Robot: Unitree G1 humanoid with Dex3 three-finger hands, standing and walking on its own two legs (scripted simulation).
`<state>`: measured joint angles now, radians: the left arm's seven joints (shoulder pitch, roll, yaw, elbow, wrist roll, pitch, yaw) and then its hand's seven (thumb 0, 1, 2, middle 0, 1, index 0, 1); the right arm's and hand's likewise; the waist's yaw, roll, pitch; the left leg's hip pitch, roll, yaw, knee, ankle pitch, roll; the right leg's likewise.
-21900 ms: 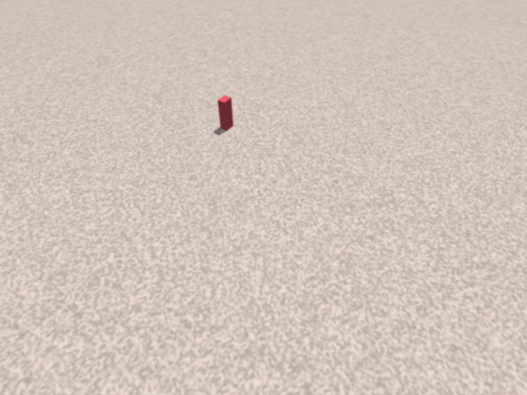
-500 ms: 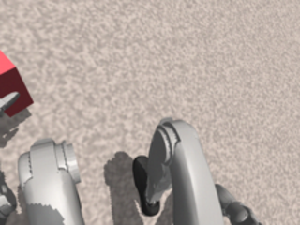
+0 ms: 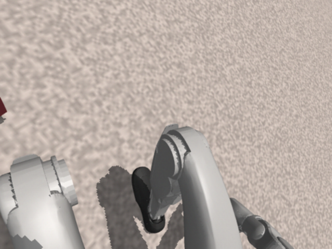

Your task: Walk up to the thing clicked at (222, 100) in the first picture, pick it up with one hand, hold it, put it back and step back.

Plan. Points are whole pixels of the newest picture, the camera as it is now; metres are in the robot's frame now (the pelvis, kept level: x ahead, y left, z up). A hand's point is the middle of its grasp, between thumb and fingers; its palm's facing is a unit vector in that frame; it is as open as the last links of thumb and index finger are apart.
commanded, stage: lower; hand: left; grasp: from the side
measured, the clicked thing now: out of the picture +0.46 +0.28 -0.15
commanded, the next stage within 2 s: loosen in 0.78 s
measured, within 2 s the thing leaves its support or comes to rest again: rests again in 1.10 s
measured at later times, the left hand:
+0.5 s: hand out of the picture +0.46 +0.30 -0.15, palm faces +0.37 -0.93 -0.03, open 9.4 cm
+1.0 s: hand out of the picture +0.45 +0.30 -0.16, palm faces +0.38 -0.92 -0.02, open 9.3 cm
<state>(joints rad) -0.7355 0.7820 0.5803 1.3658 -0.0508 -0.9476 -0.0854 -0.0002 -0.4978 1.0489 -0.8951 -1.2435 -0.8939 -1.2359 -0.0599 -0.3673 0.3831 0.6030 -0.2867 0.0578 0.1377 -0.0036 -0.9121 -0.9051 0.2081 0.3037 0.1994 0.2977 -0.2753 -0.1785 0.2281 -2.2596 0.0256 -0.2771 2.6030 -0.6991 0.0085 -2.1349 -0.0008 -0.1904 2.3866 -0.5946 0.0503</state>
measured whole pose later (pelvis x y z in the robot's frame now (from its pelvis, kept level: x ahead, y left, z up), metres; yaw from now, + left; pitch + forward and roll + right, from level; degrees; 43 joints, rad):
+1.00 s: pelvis +0.00 +0.00 +0.00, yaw -2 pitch +15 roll -17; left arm -0.71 0.85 0.57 1.41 -0.05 -1.02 -0.02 0.00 -0.46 1.00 -0.89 -1.22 -0.89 -1.22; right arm -0.13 -0.37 0.47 0.57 -0.33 0.06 0.14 0.00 -0.90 -0.90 0.21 0.30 0.20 0.30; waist -0.28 -0.24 0.29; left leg -2.23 0.03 -0.33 2.63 -0.71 0.01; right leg -2.09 0.02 -0.23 2.37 -0.58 0.06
